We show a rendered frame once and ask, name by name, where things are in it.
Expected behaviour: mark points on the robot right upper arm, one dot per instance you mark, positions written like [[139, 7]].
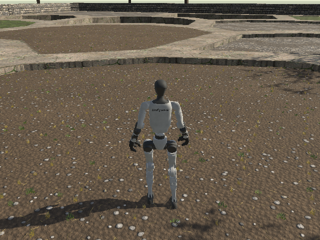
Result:
[[178, 113]]

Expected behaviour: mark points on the robot right thigh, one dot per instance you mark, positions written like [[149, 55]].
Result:
[[172, 154]]

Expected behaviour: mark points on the robot left shin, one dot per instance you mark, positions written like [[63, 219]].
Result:
[[149, 180]]

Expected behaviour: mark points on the robot right forearm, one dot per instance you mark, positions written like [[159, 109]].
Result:
[[184, 131]]

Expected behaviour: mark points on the left robot hand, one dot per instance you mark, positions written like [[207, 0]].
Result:
[[134, 144]]

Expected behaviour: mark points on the robot left upper arm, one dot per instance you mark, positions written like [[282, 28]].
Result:
[[142, 113]]

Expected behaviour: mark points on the right robot hand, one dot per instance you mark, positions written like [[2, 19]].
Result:
[[182, 139]]

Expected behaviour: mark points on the robot left forearm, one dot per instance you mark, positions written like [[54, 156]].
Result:
[[135, 133]]

